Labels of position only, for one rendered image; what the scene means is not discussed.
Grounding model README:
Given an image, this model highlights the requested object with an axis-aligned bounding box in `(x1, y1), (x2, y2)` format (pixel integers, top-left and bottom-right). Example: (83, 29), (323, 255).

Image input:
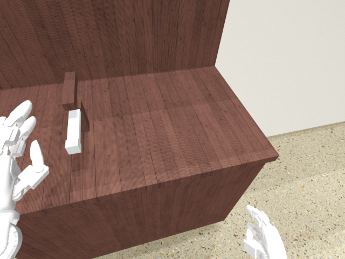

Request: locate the robot left forearm
(0, 210), (23, 259)

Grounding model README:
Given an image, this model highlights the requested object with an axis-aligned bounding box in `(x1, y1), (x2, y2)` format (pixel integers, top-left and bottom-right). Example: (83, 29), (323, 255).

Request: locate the counter
(0, 0), (279, 259)

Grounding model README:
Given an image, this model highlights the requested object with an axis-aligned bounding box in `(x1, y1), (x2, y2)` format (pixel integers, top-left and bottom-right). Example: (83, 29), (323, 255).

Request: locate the robot right hand
(244, 205), (287, 259)

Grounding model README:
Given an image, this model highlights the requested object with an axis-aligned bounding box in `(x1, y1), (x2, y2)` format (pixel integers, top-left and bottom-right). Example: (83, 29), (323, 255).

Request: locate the tap lever
(65, 109), (81, 154)

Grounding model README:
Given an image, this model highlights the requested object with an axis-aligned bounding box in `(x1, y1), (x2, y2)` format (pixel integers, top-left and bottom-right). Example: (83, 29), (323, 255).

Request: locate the robot left hand
(0, 100), (50, 210)

